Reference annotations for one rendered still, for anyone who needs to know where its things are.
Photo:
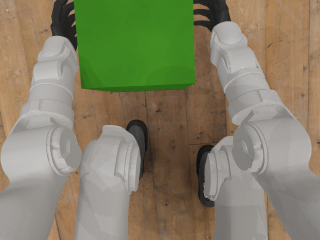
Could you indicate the robot right hand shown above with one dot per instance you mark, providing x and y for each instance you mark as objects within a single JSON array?
[{"x": 217, "y": 13}]

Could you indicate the robot right upper arm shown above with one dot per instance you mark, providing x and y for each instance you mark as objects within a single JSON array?
[{"x": 277, "y": 153}]

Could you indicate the robot left hand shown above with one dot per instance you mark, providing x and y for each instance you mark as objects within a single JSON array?
[{"x": 62, "y": 22}]

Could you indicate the left robot forearm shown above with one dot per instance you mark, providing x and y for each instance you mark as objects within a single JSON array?
[{"x": 52, "y": 88}]

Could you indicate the right robot foot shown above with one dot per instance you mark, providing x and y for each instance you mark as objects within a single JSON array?
[{"x": 200, "y": 170}]

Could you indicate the robot left upper arm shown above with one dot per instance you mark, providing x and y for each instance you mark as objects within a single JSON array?
[{"x": 37, "y": 163}]

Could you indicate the carton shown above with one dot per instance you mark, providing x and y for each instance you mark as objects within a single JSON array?
[{"x": 135, "y": 45}]

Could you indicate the right robot forearm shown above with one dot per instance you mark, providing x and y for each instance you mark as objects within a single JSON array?
[{"x": 242, "y": 79}]

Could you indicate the robot left shin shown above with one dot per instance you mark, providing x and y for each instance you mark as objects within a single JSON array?
[{"x": 107, "y": 130}]

